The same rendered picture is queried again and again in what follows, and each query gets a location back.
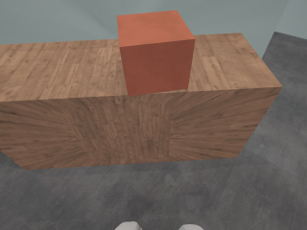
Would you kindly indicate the carton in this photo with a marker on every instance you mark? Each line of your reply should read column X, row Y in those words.
column 156, row 50

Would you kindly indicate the pedestal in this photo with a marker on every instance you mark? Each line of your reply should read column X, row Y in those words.
column 65, row 104

